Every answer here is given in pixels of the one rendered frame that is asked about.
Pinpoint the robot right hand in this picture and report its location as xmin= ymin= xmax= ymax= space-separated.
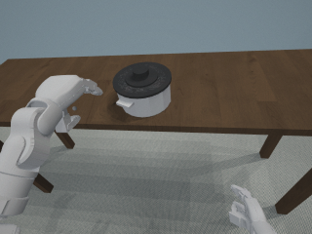
xmin=229 ymin=184 xmax=267 ymax=232

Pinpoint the table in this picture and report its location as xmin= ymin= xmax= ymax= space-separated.
xmin=0 ymin=49 xmax=312 ymax=215

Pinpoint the right robot forearm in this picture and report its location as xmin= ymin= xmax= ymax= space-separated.
xmin=250 ymin=220 xmax=277 ymax=234

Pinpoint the robot left hand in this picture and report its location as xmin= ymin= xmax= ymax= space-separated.
xmin=35 ymin=75 xmax=103 ymax=133

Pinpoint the left robot forearm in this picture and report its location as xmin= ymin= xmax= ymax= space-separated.
xmin=0 ymin=97 xmax=63 ymax=220

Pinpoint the robot left upper arm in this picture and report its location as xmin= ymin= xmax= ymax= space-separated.
xmin=0 ymin=222 xmax=21 ymax=234

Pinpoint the pot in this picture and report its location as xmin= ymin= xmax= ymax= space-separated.
xmin=116 ymin=84 xmax=171 ymax=118

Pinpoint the knob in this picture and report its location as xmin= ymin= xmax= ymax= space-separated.
xmin=132 ymin=64 xmax=149 ymax=79

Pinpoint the lid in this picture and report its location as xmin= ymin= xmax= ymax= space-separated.
xmin=112 ymin=61 xmax=172 ymax=99

